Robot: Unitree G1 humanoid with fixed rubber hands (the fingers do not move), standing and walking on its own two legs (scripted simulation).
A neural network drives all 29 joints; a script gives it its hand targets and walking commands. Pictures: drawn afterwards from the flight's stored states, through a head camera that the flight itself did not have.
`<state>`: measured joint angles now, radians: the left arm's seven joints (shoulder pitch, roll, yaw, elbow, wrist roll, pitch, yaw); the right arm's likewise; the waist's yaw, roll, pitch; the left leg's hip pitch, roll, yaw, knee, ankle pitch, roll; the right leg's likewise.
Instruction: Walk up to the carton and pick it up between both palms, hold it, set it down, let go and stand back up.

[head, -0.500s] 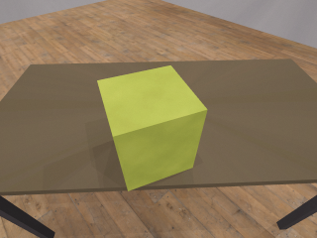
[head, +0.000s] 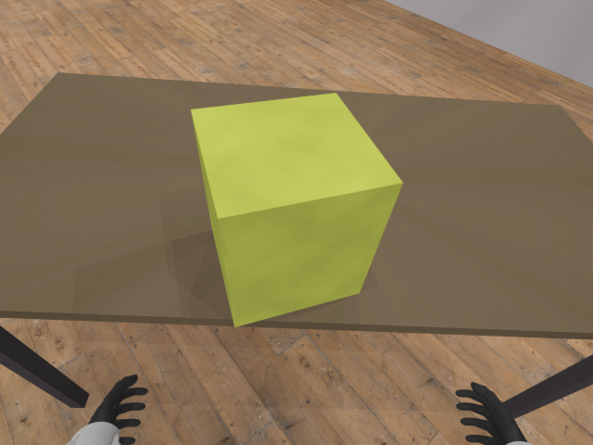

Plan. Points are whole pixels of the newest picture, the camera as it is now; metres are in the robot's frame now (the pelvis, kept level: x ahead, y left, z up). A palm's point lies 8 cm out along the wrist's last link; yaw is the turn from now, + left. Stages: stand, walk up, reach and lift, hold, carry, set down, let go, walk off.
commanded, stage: reach and lift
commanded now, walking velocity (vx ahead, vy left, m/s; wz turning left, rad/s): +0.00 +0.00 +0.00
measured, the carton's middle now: (284, 211) +0.43 +0.01 +0.07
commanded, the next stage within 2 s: none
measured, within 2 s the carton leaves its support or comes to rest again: neither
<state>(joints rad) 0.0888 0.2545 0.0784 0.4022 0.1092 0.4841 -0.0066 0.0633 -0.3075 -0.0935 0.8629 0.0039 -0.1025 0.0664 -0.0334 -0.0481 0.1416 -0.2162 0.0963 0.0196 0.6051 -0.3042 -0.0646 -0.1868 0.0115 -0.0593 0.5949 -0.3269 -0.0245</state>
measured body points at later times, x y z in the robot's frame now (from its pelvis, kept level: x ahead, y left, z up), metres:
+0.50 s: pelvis -0.01 +0.00 +0.02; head -0.02 +0.01 +0.47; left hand +0.17 +0.23 -0.04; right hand +0.14 -0.28 -0.04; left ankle +0.02 +0.16 -0.73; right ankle +0.00 -0.10 -0.73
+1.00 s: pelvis +0.01 +0.00 +0.02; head +0.00 +0.00 +0.47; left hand +0.18 +0.21 +0.01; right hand +0.18 -0.27 +0.01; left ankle +0.02 +0.16 -0.73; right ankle +0.00 -0.10 -0.73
